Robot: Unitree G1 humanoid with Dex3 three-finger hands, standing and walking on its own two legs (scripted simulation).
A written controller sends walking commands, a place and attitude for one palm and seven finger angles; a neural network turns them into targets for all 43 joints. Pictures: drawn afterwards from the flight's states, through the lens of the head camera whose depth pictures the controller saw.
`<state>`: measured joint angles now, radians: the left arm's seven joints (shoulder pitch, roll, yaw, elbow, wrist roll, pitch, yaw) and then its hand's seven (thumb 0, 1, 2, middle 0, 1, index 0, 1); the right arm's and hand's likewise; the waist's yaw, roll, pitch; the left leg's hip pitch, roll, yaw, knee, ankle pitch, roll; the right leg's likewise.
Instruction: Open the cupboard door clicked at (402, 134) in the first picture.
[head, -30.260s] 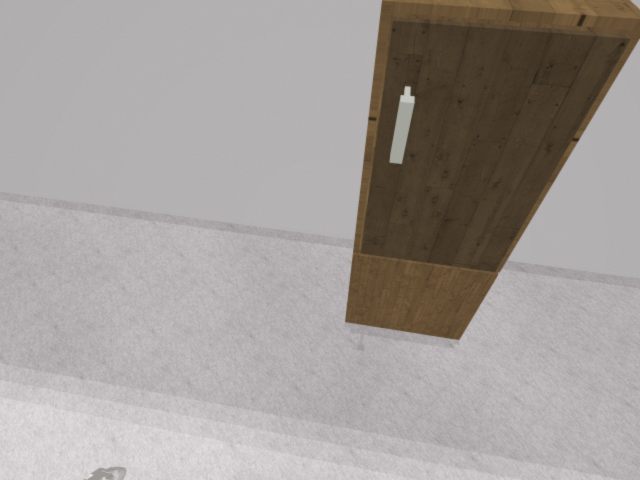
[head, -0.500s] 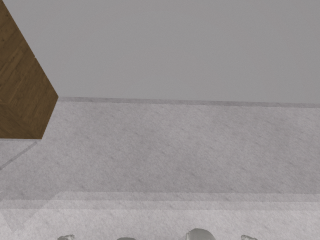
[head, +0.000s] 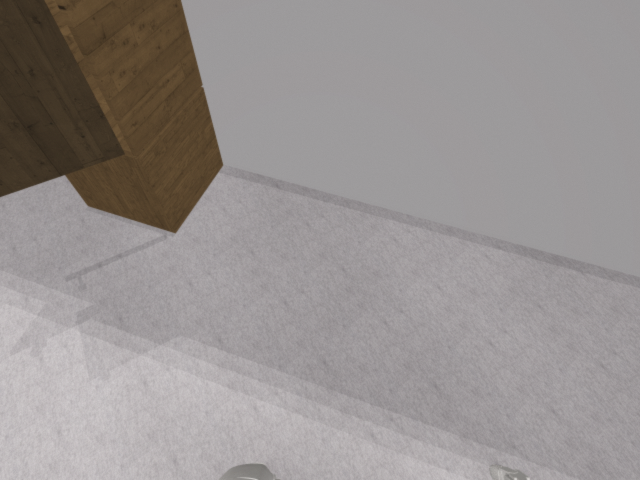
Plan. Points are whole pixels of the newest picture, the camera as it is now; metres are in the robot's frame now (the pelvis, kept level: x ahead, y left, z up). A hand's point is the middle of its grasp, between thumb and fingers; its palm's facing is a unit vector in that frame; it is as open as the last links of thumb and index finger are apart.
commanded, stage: turn to face it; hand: left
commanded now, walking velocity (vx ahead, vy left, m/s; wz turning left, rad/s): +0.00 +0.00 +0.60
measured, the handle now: out of the picture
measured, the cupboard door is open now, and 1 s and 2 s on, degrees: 50 50 50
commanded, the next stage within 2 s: take the last steps up to it in 0.90 s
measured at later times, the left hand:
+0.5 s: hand out of the picture +0.06 +0.18 -0.14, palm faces +0.29 -0.92 -0.27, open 7.4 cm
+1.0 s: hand out of the picture +0.00 +0.19 -0.15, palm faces +0.50 -0.83 -0.25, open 7.4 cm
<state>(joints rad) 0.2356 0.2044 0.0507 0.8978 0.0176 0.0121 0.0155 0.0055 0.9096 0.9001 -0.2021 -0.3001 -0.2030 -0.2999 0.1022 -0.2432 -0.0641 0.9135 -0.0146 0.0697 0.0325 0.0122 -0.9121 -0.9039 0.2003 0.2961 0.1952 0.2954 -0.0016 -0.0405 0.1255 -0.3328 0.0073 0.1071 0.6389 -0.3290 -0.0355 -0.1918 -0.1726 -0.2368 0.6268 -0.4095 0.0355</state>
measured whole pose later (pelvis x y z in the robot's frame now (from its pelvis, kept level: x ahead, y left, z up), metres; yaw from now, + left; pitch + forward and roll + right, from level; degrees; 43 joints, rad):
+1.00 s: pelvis +0.03 -0.02 +0.01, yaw +28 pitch +0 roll +0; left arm 0.18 0.22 0.06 0.95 0.01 0.04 0.01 0.01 0.91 0.90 -0.19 -0.30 -0.20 -0.30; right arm 0.16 -0.18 -0.03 0.96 -0.03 0.04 -0.01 0.01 -0.91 -0.90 0.21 0.30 0.20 0.30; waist 0.00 0.01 0.08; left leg -0.27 0.00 0.00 0.52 -0.25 0.01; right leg -0.31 -0.06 -0.05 0.71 -0.39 0.05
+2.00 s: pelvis +0.19 +0.18 +0.00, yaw +35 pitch -1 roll +1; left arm 0.05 0.16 0.04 0.96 0.02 -0.02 -0.02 0.01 0.91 0.90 -0.19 -0.30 -0.19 -0.30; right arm 0.49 -0.12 -0.01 1.16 -0.03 -0.04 -0.02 0.01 -0.91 -0.90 0.20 0.30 0.20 0.30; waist -0.07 0.00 0.07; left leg 0.02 -0.01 0.18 0.45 -0.44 0.03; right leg -0.37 -0.06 -0.10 0.59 -0.21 -0.05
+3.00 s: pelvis +0.38 +0.38 +0.00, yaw +36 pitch +0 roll +0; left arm 0.09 0.14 0.03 1.03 0.01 0.01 0.04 0.01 0.90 0.90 -0.20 -0.30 -0.20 -0.30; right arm 0.25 -0.15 -0.04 1.10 0.00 0.05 -0.03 0.01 -0.91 -0.90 0.20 0.30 0.20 0.30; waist -0.02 -0.01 0.10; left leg -0.24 0.03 0.09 0.61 -0.43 -0.05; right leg -0.30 -0.08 -0.12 0.56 -0.26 0.00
